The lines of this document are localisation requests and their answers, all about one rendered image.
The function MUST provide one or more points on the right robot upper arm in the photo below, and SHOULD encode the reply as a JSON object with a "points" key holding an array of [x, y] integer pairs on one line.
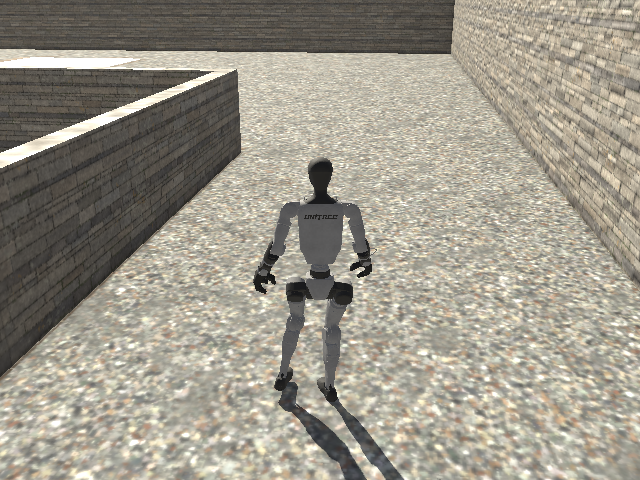
{"points": [[352, 211]]}

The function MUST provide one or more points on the robot right hand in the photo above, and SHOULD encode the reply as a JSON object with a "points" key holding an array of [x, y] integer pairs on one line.
{"points": [[366, 272]]}

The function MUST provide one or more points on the robot right forearm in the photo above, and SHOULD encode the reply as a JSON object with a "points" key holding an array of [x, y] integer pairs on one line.
{"points": [[364, 257]]}

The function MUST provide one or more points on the left robot upper arm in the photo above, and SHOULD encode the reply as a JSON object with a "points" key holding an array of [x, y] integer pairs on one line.
{"points": [[289, 210]]}

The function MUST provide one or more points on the robot left hand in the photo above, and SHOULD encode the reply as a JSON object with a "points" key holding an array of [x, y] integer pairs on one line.
{"points": [[258, 279]]}

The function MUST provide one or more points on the left robot shin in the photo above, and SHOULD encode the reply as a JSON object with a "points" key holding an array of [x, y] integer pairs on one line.
{"points": [[289, 344]]}

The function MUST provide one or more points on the robot left thigh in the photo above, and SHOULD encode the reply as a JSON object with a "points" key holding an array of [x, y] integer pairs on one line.
{"points": [[296, 296]]}

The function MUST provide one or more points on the robot left forearm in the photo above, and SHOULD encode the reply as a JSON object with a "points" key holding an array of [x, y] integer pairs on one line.
{"points": [[267, 262]]}

